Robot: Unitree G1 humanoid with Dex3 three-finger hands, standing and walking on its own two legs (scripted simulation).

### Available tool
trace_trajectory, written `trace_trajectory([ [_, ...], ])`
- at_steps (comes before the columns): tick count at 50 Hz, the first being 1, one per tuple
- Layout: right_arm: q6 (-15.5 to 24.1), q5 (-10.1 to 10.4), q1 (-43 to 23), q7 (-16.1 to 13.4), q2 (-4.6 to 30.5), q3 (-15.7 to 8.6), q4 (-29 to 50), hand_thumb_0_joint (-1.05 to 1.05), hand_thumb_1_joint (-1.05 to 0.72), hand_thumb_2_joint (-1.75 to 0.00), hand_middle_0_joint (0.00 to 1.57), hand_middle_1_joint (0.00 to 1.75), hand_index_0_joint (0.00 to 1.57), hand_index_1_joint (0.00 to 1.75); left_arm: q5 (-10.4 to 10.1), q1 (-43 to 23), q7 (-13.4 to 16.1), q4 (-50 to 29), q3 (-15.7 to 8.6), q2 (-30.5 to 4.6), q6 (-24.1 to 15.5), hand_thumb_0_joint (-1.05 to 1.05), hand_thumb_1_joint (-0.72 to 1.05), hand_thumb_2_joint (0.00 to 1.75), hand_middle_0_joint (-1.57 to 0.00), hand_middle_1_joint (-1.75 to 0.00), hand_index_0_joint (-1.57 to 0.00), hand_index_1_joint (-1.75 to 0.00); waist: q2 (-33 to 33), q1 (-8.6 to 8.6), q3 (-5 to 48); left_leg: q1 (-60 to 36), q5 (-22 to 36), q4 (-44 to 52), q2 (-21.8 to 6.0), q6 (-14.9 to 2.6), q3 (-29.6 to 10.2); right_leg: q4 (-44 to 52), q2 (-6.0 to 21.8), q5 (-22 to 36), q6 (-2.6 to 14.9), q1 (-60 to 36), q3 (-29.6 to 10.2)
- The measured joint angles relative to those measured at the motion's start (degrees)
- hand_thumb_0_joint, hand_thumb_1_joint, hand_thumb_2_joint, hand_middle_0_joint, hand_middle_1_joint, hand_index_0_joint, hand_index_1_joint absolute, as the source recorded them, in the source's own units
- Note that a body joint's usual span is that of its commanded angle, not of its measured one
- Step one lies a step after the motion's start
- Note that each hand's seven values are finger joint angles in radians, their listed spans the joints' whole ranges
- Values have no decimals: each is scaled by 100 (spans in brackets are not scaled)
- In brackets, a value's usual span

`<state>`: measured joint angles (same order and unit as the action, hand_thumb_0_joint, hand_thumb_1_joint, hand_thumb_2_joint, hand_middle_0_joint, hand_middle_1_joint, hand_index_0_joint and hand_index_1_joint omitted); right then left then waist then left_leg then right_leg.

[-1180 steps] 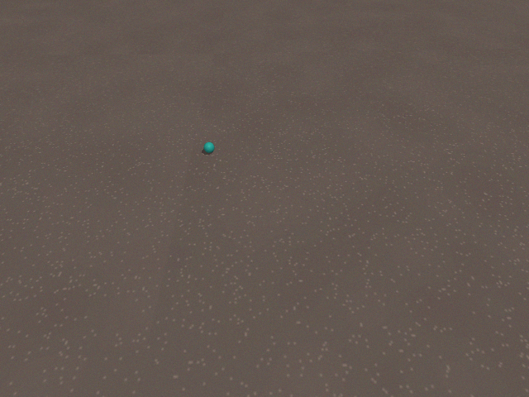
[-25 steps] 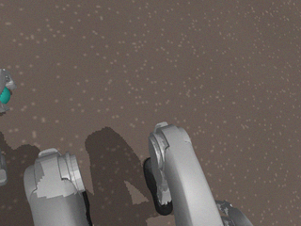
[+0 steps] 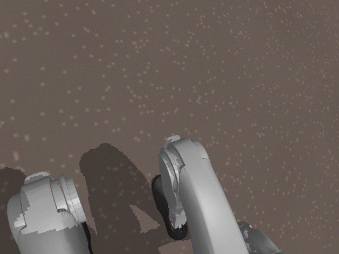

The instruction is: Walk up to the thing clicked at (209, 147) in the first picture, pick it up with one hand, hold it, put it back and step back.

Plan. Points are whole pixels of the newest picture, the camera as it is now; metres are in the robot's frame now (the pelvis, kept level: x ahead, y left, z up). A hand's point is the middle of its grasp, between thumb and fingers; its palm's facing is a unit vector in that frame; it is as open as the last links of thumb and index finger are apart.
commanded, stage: rest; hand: left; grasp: from above
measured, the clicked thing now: out of the picture +0.47 +0.33 -0.24
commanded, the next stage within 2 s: open in 1.18 s
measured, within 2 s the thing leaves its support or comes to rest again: rests again in 1.12 s
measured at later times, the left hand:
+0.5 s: hand out of the picture +0.46 +0.32 -0.23, palm faces -0.43 -0.15 -0.89, open 7.3 cm
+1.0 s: hand out of the picture +0.46 +0.31 -0.25, palm faces -0.42 -0.13 -0.90, open 7.3 cm
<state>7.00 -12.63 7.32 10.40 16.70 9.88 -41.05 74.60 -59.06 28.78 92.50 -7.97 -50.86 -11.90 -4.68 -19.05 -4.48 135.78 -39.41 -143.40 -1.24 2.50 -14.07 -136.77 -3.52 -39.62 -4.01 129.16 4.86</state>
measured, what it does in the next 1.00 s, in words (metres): stands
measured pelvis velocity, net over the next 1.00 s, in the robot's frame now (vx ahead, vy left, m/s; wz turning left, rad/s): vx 0.00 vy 0.01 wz -0.05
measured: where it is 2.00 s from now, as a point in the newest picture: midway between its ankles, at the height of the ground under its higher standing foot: (130, 236)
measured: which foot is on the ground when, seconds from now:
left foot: down 0.00-1.00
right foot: down 0.00-1.00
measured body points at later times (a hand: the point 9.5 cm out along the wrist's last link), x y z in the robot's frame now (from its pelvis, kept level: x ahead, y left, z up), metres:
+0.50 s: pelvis +0.00 +0.00 +0.00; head +0.27 +0.11 +0.34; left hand +0.47 +0.32 -0.18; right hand +0.04 -0.26 -0.07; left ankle +0.07 +0.14 -0.27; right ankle +0.10 -0.13 -0.27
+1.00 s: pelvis +0.00 +0.01 -0.01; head +0.27 +0.13 +0.33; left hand +0.48 +0.31 -0.20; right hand +0.05 -0.25 -0.06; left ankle +0.07 +0.14 -0.27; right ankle +0.10 -0.13 -0.27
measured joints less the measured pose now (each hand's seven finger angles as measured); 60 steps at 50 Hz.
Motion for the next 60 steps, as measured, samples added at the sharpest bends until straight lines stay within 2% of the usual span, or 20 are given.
trace_trajectory([
  [5,64,-63,-9,39,28,91,22,0,-91,-89,20,30,20,30,48,-10,171,90,-55,-79,6,-3,25,32,-74,-48,-97,-49,-60,-48,-34,3,-21,-44,6,-4,-42,-9,-7,-9,7,-19,34],
  [8,128,-94,-31,74,38,119,18,0,-91,-89,20,30,20,30,61,-57,241,161,-2,-138,50,-3,25,32,-74,-47,-97,-49,-87,-79,-64,14,-28,-74,1,-14,-61,-16,-20,-4,-14,-17,46],
  [12,195,-133,-60,117,50,170,24,0,-91,-89,20,30,20,30,-8,-89,320,215,21,-189,120,-3,24,32,-74,-47,-97,-49,-98,-111,-113,23,-34,-104,-5,-29,-83,-14,-35,5,-25,-23,62],
  [20,307,-176,-78,196,69,286,104,0,-91,-89,20,30,20,30,-94,-95,306,304,-42,-280,168,-3,25,32,-74,-47,-98,-49,-111,-173,-204,-11,-51,-132,-14,-37,-117,-7,-51,12,-11,-68,91],
  [25,342,-204,-89,223,112,339,149,0,-91,-89,20,30,20,30,-114,-82,287,410,-185,-417,126,-3,25,32,-74,-47,-98,-49,-135,-211,-274,-32,-40,-164,-13,-28,-165,-13,-68,43,-39,-90,124],
  [29,345,-212,-91,214,159,367,148,0,-91,-89,20,30,20,30,-146,-70,253,411,-99,-490,58,-3,24,32,-75,-46,-98,-49,-144,-196,-324,-16,-27,-184,-23,-39,-192,-4,-88,74,-66,-80,142],
  [36,363,-255,-85,224,200,436,158,0,-91,-90,20,30,20,30,-83,-65,301,438,-117,-616,-95,-3,24,33,-75,-46,-98,-49,-235,-213,-393,-42,-46,-222,-24,-41,-232,-5,-102,74,-68,-121,173],
  [43,429,-300,-130,271,184,530,134,1,-91,-90,20,30,20,30,-18,-91,463,475,120,-587,-106,-3,24,32,-76,-45,-99,-48,-319,-226,-377,-68,-88,-241,-23,-36,-277,12,-105,51,-49,-167,213],
  [51,585,-316,-254,353,197,608,214,0,-91,-90,20,30,20,30,29,-175,682,625,71,-627,8,-3,24,31,-76,-44,-99,-47,-346,-290,-415,-63,-94,-281,-30,-59,-303,11,-123,63,-58,-180,233],
  [60,688,-293,-304,377,241,663,280,0,-91,-90,20,30,20,30,-108,-251,636,699,-28,-745,138,-3,24,31,-77,-44,-99,-47,-311,-320,-504,-39,-95,-291,-48,-95,-288,21,-137,72,-73,-167,223],
])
